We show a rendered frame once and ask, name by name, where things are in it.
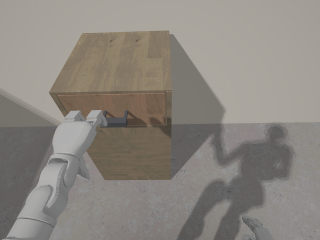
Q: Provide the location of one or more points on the right robot hand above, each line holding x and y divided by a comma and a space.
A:
256, 227

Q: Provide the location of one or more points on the drawer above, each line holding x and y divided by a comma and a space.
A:
143, 108

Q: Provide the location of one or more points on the handle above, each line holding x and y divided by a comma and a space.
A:
116, 122

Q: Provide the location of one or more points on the cabinet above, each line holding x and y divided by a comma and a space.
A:
121, 63

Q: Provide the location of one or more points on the robot left forearm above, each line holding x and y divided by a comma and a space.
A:
47, 200

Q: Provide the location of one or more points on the left robot hand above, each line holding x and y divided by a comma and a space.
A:
75, 135

